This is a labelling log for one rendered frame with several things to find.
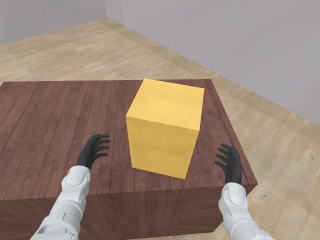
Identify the robot left hand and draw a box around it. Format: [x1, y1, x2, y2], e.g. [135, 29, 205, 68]
[75, 133, 110, 170]

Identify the right robot forearm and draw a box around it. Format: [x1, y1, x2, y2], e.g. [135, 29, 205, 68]
[218, 182, 275, 240]

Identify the left robot forearm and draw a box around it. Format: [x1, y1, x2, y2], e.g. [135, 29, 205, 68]
[30, 165, 91, 240]

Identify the robot right hand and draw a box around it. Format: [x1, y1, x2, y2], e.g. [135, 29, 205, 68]
[214, 143, 242, 185]

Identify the pedestal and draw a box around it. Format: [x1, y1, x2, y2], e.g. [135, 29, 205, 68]
[0, 79, 258, 240]

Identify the carton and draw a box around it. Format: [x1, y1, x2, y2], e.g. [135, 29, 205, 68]
[125, 78, 204, 180]

